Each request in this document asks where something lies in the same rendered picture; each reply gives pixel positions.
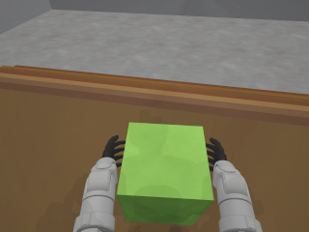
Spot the carton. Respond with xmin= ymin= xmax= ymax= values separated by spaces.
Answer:
xmin=117 ymin=122 xmax=214 ymax=225

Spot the robot right hand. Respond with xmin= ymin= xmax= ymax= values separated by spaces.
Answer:
xmin=205 ymin=137 xmax=227 ymax=172

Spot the robot left hand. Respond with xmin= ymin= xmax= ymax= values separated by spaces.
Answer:
xmin=101 ymin=134 xmax=126 ymax=167

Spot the right robot forearm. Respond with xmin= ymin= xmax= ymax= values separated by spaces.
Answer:
xmin=212 ymin=160 xmax=263 ymax=232

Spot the left robot forearm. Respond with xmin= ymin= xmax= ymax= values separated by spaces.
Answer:
xmin=72 ymin=157 xmax=118 ymax=232

